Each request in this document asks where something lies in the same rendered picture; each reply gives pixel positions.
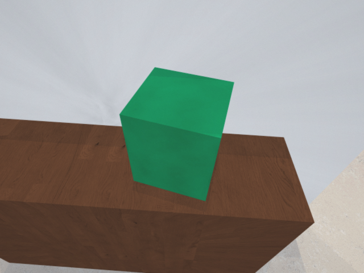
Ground carton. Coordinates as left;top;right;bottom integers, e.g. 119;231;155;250
119;67;234;201

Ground pedestal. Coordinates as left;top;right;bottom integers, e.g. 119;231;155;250
0;118;314;273

